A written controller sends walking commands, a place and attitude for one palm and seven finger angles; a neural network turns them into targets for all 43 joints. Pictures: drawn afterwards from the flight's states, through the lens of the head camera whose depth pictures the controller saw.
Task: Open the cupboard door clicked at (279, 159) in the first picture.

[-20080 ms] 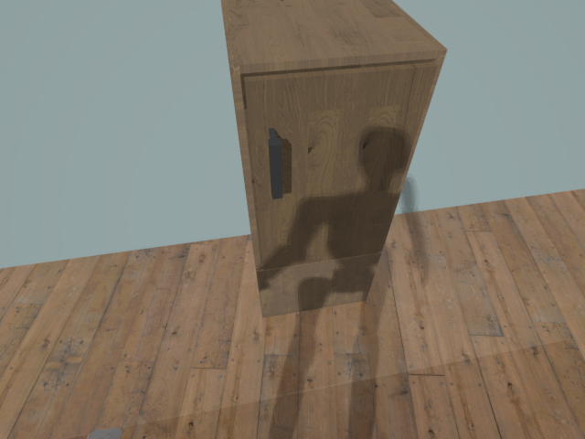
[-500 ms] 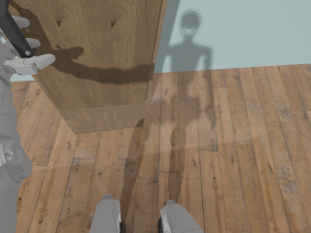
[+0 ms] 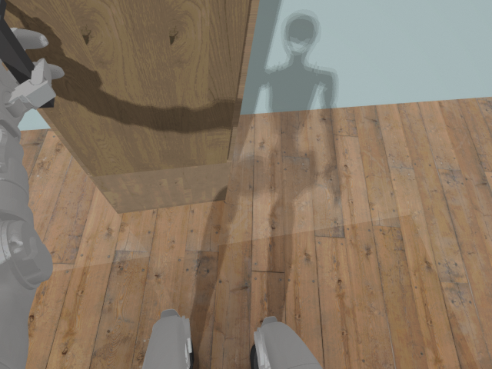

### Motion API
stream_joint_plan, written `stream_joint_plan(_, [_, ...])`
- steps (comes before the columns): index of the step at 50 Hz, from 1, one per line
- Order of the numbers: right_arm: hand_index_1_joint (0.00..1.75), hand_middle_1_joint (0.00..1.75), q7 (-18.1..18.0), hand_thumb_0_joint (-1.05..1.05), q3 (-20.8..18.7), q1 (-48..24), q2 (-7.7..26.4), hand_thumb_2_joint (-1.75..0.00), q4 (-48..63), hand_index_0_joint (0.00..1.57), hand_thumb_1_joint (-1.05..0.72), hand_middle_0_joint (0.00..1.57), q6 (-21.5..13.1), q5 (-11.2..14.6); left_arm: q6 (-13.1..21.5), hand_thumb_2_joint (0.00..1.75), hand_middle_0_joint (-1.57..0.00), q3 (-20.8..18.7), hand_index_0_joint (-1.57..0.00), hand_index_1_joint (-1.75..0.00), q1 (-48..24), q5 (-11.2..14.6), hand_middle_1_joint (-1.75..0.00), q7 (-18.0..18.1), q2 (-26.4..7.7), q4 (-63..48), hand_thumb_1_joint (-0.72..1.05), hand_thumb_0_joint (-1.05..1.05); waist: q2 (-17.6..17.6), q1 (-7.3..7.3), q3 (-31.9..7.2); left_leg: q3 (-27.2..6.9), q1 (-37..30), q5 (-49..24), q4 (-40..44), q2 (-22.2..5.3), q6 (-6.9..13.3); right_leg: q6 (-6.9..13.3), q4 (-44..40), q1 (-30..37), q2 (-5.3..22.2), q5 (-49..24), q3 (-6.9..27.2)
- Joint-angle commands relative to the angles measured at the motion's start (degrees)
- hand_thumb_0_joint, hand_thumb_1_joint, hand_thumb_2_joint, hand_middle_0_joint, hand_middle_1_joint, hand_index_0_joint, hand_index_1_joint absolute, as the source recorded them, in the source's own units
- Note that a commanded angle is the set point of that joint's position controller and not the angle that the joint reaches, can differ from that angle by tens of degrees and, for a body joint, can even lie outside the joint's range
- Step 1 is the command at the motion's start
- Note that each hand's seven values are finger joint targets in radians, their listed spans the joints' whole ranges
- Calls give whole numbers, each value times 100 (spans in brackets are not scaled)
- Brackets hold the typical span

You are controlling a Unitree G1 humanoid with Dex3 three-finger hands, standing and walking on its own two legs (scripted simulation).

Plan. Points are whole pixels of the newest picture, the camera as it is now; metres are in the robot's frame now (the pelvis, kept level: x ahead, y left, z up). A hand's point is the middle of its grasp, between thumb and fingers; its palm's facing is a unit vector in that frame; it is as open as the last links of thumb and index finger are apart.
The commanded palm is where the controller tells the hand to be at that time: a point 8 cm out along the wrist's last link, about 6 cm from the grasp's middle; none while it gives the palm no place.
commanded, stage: pull the door open along its arc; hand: left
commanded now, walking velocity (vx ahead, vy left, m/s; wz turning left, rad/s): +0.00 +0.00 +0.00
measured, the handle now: (24, 57) +0.56 +0.28 +0.10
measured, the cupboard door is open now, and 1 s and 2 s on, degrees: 0 54 52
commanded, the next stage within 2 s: open thumb and fingers to let go in 0.90 s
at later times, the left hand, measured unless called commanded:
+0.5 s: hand (67, 146) +0.42 +0.21 +0.09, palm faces +0.26 -0.96 +0.09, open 5.9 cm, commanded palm +0.35 +0.24 +0.08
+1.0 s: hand (193, 232) +0.30 +0.05 +0.09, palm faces +0.42 -0.91 +0.01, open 6.1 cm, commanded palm +0.26 +0.10 +0.08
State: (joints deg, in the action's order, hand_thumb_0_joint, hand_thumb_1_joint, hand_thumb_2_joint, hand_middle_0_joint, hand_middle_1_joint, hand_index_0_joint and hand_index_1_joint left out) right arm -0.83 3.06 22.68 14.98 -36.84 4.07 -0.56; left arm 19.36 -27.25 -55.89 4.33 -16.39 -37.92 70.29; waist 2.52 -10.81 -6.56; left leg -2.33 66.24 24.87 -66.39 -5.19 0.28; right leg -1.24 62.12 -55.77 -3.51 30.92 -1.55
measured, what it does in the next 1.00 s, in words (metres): shifts its weight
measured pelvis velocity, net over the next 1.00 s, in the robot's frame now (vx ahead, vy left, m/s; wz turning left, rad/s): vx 0.03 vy -0.05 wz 0.08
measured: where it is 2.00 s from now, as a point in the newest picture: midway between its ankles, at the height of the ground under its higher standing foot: outside the picture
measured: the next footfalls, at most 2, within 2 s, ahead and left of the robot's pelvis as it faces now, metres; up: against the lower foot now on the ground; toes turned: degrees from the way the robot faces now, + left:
none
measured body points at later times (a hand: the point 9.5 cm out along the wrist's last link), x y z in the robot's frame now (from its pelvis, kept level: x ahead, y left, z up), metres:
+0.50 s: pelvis +0.02 +0.00 +0.03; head +0.10 +0.01 +0.47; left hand +0.40 +0.26 +0.09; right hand +0.11 -0.26 -0.09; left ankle +0.05 +0.11 -0.65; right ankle -0.02 -0.14 -0.65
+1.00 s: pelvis +0.03 -0.05 +0.03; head +0.05 -0.06 +0.48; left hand +0.27 +0.10 +0.09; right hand +0.21 -0.25 -0.06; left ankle +0.05 +0.11 -0.65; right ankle -0.02 -0.14 -0.65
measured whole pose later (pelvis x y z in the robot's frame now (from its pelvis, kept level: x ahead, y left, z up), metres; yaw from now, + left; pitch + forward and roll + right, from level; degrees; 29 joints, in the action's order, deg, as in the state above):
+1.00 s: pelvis +0.03 -0.05 +0.03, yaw +5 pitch +11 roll +0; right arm 1.5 1.0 12.3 9.9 -29.3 3.3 -4.1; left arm 15.1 11.3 12.1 -5.0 30.1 5.6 4.4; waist 1.8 -1.6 -10.0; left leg -2.0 42.8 24.1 -55.9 -2.9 -3.1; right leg 2.1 57.2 -34.6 -1.3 33.6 -1.9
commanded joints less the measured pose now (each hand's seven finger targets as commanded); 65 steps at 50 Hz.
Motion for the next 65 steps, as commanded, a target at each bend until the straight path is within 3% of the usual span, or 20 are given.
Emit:
stream_joint_plan(1, [30, 30, -103, 0, -463, 1036, 1164, -90, 212, 20, -90, 20, -72, -37, 490, 90, -40, -198, -40, -135, -2213, 112, -135, -44, -1624, -1387, 90, 0, 1126, 54, -2948, -255, -3711, -2186, 588, 154, 128, 244, -770, -36, -138, -1844, -148])
stream_joint_plan(7, [30, 30, -42, 0, -519, 870, 1104, -90, 378, 20, -90, 20, -17, 25, 572, 90, -40, -269, -40, -135, -1237, 335, -135, -158, -1366, -1997, 90, 0, 1070, 340, -3194, -125, -3931, -2575, 679, 198, 111, 232, -803, 438, -170, -2339, -163])
stream_joint_plan(9, [30, 30, -19, 0, -544, 792, 1075, -90, 469, 20, -90, 20, 10, 60, 536, 90, -40, -211, -40, -135, -700, 440, -135, -176, -1123, -2130, 90, 0, 735, 394, -3046, -69, -3800, -2527, 767, 234, 131, 214, -864, 707, -184, -2475, -176])
stream_joint_plan(11, [30, 30, -5, 0, -566, 708, 1052, -90, 572, 20, -90, 20, 13, 82, 545, 90, -40, -218, -40, -135, -187, 552, -135, -190, -977, -2522, 90, 0, 750, 513, -3060, 8, -3812, -2624, 817, 276, 149, 231, -884, 965, -178, -2697, -153])
stream_joint_plan(19, [30, 30, 110, 0, -642, 164, 877, -90, 944, 20, -90, 20, -97, 206, 487, 90, -40, 538, -40, -135, 1805, 940, -135, 8, 452, -3969, 90, 0, 432, 676, -2414, 166, -3829, -2451, 1164, 371, 131, 190, -1103, 1418, -140, -2946, -178])
stream_joint_plan(20, [30, 30, 91, 0, -634, -24, 668, -90, 959, 20, -90, 20, -184, 138, 439, 90, -40, -160, -40, -135, 1709, 1314, -135, 914, 719, -4490, 90, 0, 437, 1173, -2398, 169, -3663, -2473, 1276, 374, 52, 181, -1118, 1546, -104, -2781, -254])
stream_joint_plan(21, [30, 30, 122, 0, -617, -56, 663, -90, 972, 20, -90, 20, -275, 114, 381, 90, -40, 278, -40, -135, 2184, 1155, -135, 1412, 1196, -4561, 90, 0, 408, 1009, -2229, 131, -3689, -2463, 1294, 356, 24, 169, -1070, 1456, -126, -2665, -304])
stream_joint_plan(22, [30, 30, 178, 0, -630, -122, 628, -90, 942, 20, -90, 20, -333, 81, 345, 90, -40, 456, -40, -135, 2439, 1054, -135, 1830, 1576, -4821, 90, 0, 336, 985, -2220, 131, -3735, -2528, 1305, 339, -2, 158, -1036, 1406, -103, -2677, -329])
stream_joint_plan(25, [30, 30, 323, 0, -631, -296, 560, -90, 1005, 20, -90, 20, -354, -76, 296, 90, -40, 991, -40, -135, 3149, 481, -135, 2955, 2179, -5696, 90, 0, 395, 1027, -2216, 153, -3830, -2708, 1347, 341, -44, 179, -957, 1550, -43, -2743, -346])
stream_joint_plan(28, [30, 30, 391, 0, -635, -533, 486, -90, 1085, 20, -90, 20, -299, -201, 203, 90, -40, 1393, -40, -135, 3529, -103, -135, 3963, 2649, -6095, 90, 0, 31, 1032, -2123, 157, -3666, -2416, 1391, 369, -30, 189, -964, 1790, 3, -2672, -323])
stream_joint_plan(30, [30, 30, 403, 0, -638, -696, 444, -90, 1132, 20, -90, 20, -276, -244, 164, 90, -40, 1915, -40, -135, 3695, -377, -135, 4281, 3088, -6303, 90, 0, -184, 938, -1969, 166, -3642, -2114, 1408, 394, -5, 188, -1065, 1827, 33, -2554, -310])
stream_joint_plan(31, [30, 30, 380, 0, -650, -718, 442, -90, 1166, 20, -90, 20, -274, -265, 180, 90, -40, 1936, -40, -135, 3929, -497, -135, 4354, 3017, -6417, 90, 0, -373, 972, -1967, 181, -3580, -2037, 1400, 403, 11, 191, -1105, 1958, 35, -2582, -262])
stream_joint_plan(35, [30, 30, 319, 0, -605, -1033, 293, -90, 1315, 20, -90, 20, -234, -271, 225, 90, -40, 2620, -40, -135, 4523, -661, -135, 4409, 3597, -6902, 90, 0, -349, 1019, -1710, 235, -3630, -1787, 1519, 439, 19, 212, -1264, 2123, 115, -2513, -216])
stream_joint_plan(43, [30, 30, 260, 0, -469, -1431, 39, -90, 1651, 20, -90, 20, -249, -275, 42, 90, -40, 3159, -40, -135, 6789, -712, -135, 4601, 4050, -7878, 90, 0, -482, 1227, -1300, 311, -3515, -1662, 1604, 511, -3, 181, -1504, 2585, 253, -2832, -73])
stream_joint_plan(46, [30, 30, 184, 0, -421, -1465, -1, -90, 1565, 20, -90, 20, -301, -354, -47, 90, -40, 3350, -40, -135, 6288, -983, -135, 4796, 4137, -7877, 90, 0, -653, 1011, -1010, 224, -3315, -1465, 1438, 497, 8, 116, -1517, 2275, 312, -2738, 31])
stream_joint_plan(49, [30, 30, 134, 0, -425, -1562, -17, -90, 1456, 20, -90, 20, -394, -427, -53, 90, -40, 3599, -40, -135, 5623, -1181, -135, 4963, 4389, -7729, 90, 0, -611, 938, -1123, 187, -3198, -1253, 1274, 528, 10, 95, -1470, 2023, 400, -2495, 116])
stream_joint_plan(50, [30, 30, 138, 0, -399, -1631, -23, -90, 1387, 20, -90, 20, -441, -417, -43, 90, -40, 3962, -40, -135, 5102, -1223, -135, 4996, 4716, -7737, 90, 0, -419, 801, -1122, 167, -3224, -1228, 1191, 537, 35, 106, -1441, 1854, 419, -2430, 126])
stream_joint_plan(52, [30, 30, 104, 0, -465, -1610, -8, -90, 1341, 20, -90, 20, -501, -403, -79, 84, -39, 3714, -39, -134, 5322, -1140, -134, 5008, 4548, -7501, 76, 0, -855, 914, -1273, 147, -3129, -1127, 1201, 535, 12, 65, -1546, 1997, 451, -2375, 195])
stream_joint_plan(55, [30, 30, 58, 0, -479, -1524, 5, -90, 1288, 20, -90, 20, -483, -380, -67, 75, -38, 3604, -38, -131, 5315, -1031, -131, 4897, 4379, -7515, 55, 0, -844, 933, -1458, 176, -3132, -1264, 1195, 576, 16, -12, -1581, 2262, 556, -2957, 346])
stream_joint_plan(65, [30, 30, 40, 0, -511, -1473, 47, -90, 1224, 20, -90, 20, -427, -338, 144, 45, -32, 3376, -32, -124, 5295, -733, -124, 4581, 4210, -7401, -15, 0, -970, 975, -1407, 139, -3062, -1282, 1243, 573, 13, -83, -1600, 2451, 635, -3318, 441])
